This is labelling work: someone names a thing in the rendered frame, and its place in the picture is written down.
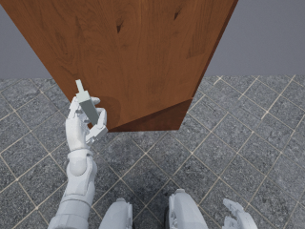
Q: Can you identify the right robot thigh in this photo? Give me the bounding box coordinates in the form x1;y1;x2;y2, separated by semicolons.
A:
169;193;209;229

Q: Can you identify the robot right hand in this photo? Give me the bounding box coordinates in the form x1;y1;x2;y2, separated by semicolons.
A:
222;198;258;229

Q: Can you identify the cupboard door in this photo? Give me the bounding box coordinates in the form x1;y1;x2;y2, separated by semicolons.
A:
0;0;234;130

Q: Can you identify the left robot forearm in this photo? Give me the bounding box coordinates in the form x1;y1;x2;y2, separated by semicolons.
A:
48;148;97;229

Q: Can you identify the robot left hand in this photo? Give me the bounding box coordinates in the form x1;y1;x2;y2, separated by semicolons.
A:
65;96;108;152

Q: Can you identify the handle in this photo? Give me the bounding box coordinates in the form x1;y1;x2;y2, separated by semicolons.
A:
75;79;100;126

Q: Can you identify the robot right shin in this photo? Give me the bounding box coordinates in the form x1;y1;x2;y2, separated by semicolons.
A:
169;189;185;229

